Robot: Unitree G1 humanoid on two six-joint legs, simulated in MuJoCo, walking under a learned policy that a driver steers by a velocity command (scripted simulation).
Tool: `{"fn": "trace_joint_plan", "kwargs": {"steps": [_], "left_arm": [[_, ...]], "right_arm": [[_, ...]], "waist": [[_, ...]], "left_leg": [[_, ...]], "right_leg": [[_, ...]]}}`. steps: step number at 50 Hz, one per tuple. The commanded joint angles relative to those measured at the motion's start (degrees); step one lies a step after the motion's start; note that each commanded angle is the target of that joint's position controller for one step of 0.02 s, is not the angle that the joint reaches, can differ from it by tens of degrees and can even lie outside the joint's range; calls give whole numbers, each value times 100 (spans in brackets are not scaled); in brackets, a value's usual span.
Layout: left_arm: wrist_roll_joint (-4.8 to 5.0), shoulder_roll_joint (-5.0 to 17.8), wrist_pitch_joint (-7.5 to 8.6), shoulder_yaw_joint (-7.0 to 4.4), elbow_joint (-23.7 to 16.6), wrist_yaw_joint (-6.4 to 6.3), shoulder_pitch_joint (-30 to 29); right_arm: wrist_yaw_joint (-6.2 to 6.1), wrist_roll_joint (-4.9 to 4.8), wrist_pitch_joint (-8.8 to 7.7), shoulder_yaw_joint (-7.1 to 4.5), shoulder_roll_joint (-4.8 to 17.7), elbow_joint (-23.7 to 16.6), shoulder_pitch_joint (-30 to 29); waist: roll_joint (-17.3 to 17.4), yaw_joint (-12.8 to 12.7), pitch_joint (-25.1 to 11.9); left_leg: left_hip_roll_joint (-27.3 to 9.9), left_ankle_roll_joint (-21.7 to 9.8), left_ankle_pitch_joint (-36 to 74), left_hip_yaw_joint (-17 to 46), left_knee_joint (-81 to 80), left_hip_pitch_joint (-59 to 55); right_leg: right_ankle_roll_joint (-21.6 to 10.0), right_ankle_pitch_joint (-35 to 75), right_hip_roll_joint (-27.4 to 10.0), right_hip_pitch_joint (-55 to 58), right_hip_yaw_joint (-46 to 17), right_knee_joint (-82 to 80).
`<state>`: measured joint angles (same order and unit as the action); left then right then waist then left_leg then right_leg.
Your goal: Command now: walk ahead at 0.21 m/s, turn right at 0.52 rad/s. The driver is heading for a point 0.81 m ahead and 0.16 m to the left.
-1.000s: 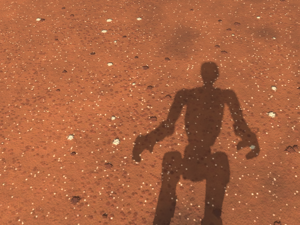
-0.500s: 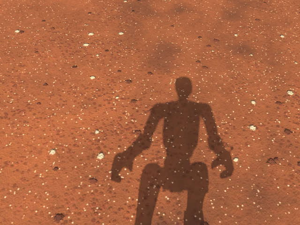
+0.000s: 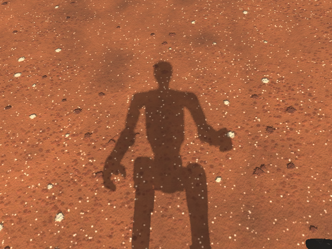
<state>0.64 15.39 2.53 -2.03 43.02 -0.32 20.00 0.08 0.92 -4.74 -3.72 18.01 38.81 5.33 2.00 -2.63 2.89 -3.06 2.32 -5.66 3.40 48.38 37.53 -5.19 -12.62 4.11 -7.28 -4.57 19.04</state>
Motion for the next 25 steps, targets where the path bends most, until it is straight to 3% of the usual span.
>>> {"fn": "trace_joint_plan", "kwargs": {"steps": [1, 5, 7, 9, 10, 11, 12, 13, 15, 16, 17, 18, 20, 23, 25], "left_arm": [[74, 1125, -73, -350, -304, -197, -45], [40, 1048, -182, -348, -215, -293, 132], [-41, 922, -158, -305, -206, -276, -7], [-59, 804, -118, -250, -209, -218, -175], [-154, 669, -94, -191, -284, -181, -94], [-189, 423, -93, -100, -210, -146, 732], [-206, 720, -129, -123, -120, -92, 912], [-109, 1064, -198, -228, -188, -75, 501], [-72, 1131, -343, -292, -397, -135, -328], [-82, 1096, -391, -309, -430, -155, -345], [-74, 929, -383, -271, -458, -161, -307], [-85, 774, -336, -225, -445, -165, -291], [-105, 641, -216, -187, -429, -163, -292], [-89, 638, -54, -189, -467, -120, -422], [-50, 602, 40, -199, -429, -88, -298]], "right_arm": [[44, -45, -9, -10, 135, -411, -405], [210, -64, -88, -19, 242, -436, -741], [251, -21, -175, -58, 370, -296, -415], [225, 56, -272, -122, 513, -45, 282], [187, 129, -297, -139, 702, -24, 657], [161, 218, -239, -123, 868, -14, 786], [194, 54, -151, -18, 399, 65, 840], [208, -162, -71, 1, 374, -17, 488], [188, -189, 111, -59, 598, -157, 92], [146, -162, 167, -91, 693, -146, 114], [109, -158, 231, -123, 747, -145, 74], [64, -145, 278, -138, 744, -166, 53], [-35, -143, 330, -171, 766, -213, 58], [-113, -255, 376, -239, 844, -259, 151], [-133, -285, 442, -241, 813, -305, 133]], "waist": [[-757, 67, -329], [-749, -93, -400], [-803, 35, -516], [-753, 388, -814], [-364, 487, -1408], [805, 127, -2108], [971, 138, -2418], [557, 171, -1737], [48, 253, -757], [28, 170, -649], [229, 84, -533], [494, 86, -513], [705, 70, -685], [639, 102, -863], [577, -36, -832]], "left_leg": [[407, 117, 820, -279, -1090, -560], [452, -34, 1216, -161, -1847, -807], [380, -247, 1065, -148, -2048, -1034], [464, -541, 1641, -389, -2634, -2006], [-139, -883, 3288, 305, -2356, -3239], [-1482, -2025, 4814, 1991, -2015, -4919], [-1753, -2413, 4074, 2920, -2402, -4925], [-1569, -2235, 2223, 2849, -2650, -4325], [-1217, -1873, 263, 2506, -3120, -3177], [-1015, -1716, -827, 2362, -3376, -2673], [-739, -1541, -1647, 2170, -3602, -2280], [-552, -1479, -1910, 1999, -3755, -2028], [-395, -1494, -1986, 1827, -3829, -1760], [-360, -1481, -2206, 1887, -3769, -1659], [-246, -1334, -2579, 1924, -3598, -1442]], "right_leg": [[-313, 3452, -910, -207, -528, -136], [-238, 3010, -1146, 231, -906, 145], [-273, 3236, -1307, 567, -986, 485], [-138, 3997, -1012, 693, -771, 1356], [50, 3048, -663, 219, -653, 2320], [528, -253, -62, -1217, -495, 4029], [747, -2435, 54, -1573, -545, 4575], [828, -2357, -178, -1953, -552, 4896], [893, -1966, -273, -2423, -245, 5003], [859, -1730, -410, -2240, -234, 4627], [834, -1658, -426, -1996, -98, 3988], [827, -1662, -356, -1748, 95, 3534], [794, -1505, -287, -1237, 228, 2889], [706, -810, -233, -749, 246, 1956], [595, -311, -179, -292, 345, 1165]]}}
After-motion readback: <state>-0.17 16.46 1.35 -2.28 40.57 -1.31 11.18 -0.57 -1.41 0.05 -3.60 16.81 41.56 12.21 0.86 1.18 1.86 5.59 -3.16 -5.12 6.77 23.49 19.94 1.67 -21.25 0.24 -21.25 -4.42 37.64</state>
